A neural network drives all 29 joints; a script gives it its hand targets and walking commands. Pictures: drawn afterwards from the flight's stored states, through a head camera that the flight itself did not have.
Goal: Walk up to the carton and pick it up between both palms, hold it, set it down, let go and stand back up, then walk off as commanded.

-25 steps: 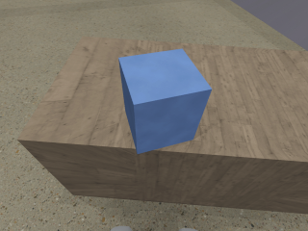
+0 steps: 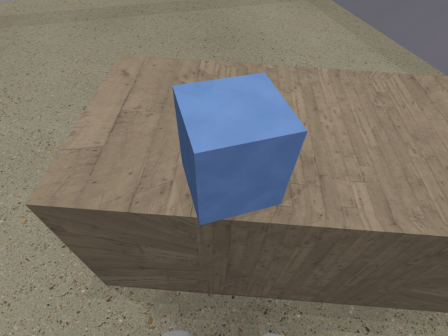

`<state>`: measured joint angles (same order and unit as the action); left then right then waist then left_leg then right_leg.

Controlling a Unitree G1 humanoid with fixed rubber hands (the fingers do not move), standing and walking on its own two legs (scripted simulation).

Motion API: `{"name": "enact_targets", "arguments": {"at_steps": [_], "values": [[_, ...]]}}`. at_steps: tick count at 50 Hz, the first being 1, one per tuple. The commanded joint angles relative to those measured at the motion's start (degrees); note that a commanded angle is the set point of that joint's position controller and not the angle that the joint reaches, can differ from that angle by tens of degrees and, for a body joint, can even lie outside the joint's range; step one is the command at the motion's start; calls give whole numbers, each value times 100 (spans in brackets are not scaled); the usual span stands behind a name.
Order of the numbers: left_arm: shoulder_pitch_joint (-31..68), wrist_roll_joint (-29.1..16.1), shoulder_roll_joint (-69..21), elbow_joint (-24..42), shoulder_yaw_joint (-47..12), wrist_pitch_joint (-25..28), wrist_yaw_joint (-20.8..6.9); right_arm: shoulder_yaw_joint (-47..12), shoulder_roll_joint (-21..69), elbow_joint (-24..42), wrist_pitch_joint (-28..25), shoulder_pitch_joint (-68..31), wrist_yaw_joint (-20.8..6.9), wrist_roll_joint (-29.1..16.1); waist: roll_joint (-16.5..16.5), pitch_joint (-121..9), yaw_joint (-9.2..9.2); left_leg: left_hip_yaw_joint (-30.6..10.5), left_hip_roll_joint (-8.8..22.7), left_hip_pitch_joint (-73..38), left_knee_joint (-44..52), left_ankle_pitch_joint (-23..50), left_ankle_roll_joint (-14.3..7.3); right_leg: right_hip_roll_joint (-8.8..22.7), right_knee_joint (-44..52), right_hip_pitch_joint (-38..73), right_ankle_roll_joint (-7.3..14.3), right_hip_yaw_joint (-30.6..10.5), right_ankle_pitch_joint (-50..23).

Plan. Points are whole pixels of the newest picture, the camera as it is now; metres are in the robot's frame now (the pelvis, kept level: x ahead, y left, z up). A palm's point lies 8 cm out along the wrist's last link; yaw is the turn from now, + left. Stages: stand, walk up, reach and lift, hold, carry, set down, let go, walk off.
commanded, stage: stand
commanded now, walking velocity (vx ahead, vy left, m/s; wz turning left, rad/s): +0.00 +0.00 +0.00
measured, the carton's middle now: (231, 150) +0.49 -0.01 +0.02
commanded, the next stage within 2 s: walk up in 0.02 s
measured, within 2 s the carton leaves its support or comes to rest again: neither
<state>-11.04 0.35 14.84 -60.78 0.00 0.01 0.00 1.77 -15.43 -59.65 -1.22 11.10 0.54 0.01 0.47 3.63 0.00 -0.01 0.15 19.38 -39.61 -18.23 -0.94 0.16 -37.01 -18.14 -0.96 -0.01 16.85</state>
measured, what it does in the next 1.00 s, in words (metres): stands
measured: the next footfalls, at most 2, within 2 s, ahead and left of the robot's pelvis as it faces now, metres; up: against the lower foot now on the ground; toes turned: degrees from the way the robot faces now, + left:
none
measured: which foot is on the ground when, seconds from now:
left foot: down 0.00-1.00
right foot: down 0.00-1.00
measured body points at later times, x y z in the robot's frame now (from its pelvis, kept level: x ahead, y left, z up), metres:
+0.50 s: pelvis +0.00 +0.00 +0.00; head +0.01 +0.00 +0.45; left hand +0.05 +0.28 -0.14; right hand +0.06 -0.28 -0.14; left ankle +0.03 +0.11 -0.72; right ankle +0.03 -0.13 -0.72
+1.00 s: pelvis +0.00 -0.02 -0.01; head +0.04 -0.02 +0.43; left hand +0.17 +0.23 -0.11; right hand +0.14 -0.30 -0.12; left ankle +0.03 +0.11 -0.72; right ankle +0.03 -0.13 -0.72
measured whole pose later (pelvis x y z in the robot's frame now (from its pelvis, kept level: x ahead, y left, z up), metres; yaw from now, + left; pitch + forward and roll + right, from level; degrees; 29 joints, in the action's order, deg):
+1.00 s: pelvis +0.00 -0.02 -0.01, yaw +0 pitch -5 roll +0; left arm -3.7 1.1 16.2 -28.6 0.0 -25.2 0.9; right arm 7.6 -15.2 -46.5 -1.9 5.4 -5.3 3.2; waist -0.3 10.1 0.0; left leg 0.0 1.0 19.5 -45.5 -21.4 0.5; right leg -0.6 -45.6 -19.7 0.6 0.0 21.3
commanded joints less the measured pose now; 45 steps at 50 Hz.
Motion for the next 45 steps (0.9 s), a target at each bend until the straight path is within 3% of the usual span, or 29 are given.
{"name": "enact_targets", "arguments": {"at_steps": [1,10,11,15,20,23,27,34,35,36,37,38,40,41,42,44,45], "values": [[439,9,1319,124,322,248,54,180,-1469,293,-188,-493,47,70,154,-525,-17,-1065,746,-318,1628,417,-276,497,980,591,393,-635,-637],[410,12,1304,99,315,237,49,179,-1492,283,-191,-534,42,74,190,-484,-31,-1109,779,-257,1729,286,-274,465,986,596,375,-607,-536],[140,44,1577,137,354,339,114,237,-1585,384,-98,-462,0,173,271,-624,-123,-898,578,-285,1566,81,-278,521,1049,681,409,-702,-320],[189,80,1743,164,400,393,168,271,-1489,355,-16,-317,-32,203,61,-470,-16,-759,414,-326,1318,-99,-240,790,1223,257,582,-1101,206],[210,57,1480,190,318,362,146,280,-1586,383,-28,-408,-57,219,407,-333,-62,-1204,726,-198,1896,-540,-419,293,862,178,366,-517,334],[65,71,1518,145,315,387,143,259,-1581,466,-24,-546,-60,189,335,-418,-112,-1098,672,-65,1764,-402,-371,371,921,485,378,-608,-49],[163,75,1750,179,358,423,173,272,-1532,440,-10,-405,-59,176,63,-531,-21,-838,476,-357,1391,165,-270,639,1056,350,487,-898,-353],[157,65,1651,176,331,395,167,288,-1588,458,-7,-466,-71,190,265,-447,-62,-1033,624,-230,1656,-217,-346,423,942,319,399,-657,-2],[2167,-223,1309,2186,549,-874,256,913,-458,729,-625,-2477,-142,1029,-78,42,1,568,-20,1391,786,-2041,134,245,-219,-143,364,285,1680],[2913,-28,1118,2554,372,-1453,329,1106,-917,844,-593,-2636,-354,1105,258,349,305,348,388,1888,980,-2768,-49,-84,-669,266,329,445,1557],[2636,38,870,2695,289,-1875,354,1172,-1185,1020,-550,-2353,-478,1102,342,387,315,318,595,2255,971,-2853,-123,-234,-1003,582,288,516,1260],[2429,73,851,2801,277,-2087,309,1153,-1192,1176,-484,-2199,-499,1009,181,215,274,425,572,2180,849,-2488,-117,-231,-931,642,335,488,1062],[2151,32,975,3265,311,-2368,231,1074,-1085,1497,-395,-1868,-501,784,-244,-247,239,551,363,928,366,-1382,28,-23,-436,-47,447,313,844],[1986,67,1019,3424,317,-2493,225,1002,-1086,1596,-343,-1668,-519,673,-259,-426,205,536,363,396,275,-1067,98,-4,-300,-274,469,342,653],[1797,151,1015,3572,341,-2588,243,957,-1106,1650,-278,-1433,-540,599,-191,-528,210,476,428,125,374,-1010,128,-49,-218,-269,453,424,446],[1449,340,862,3859,393,-2694,283,886,-1250,1760,-152,-1017,-582,457,233,-585,217,360,642,542,921,-1294,20,-223,-288,541,342,575,-134],[1304,400,815,3955,461,-2708,280,838,-1271,1773,-123,-919,-569,376,330,-604,196,345,633,661,1047,-1076,-14,-250,-258,899,294,565,-473]]}}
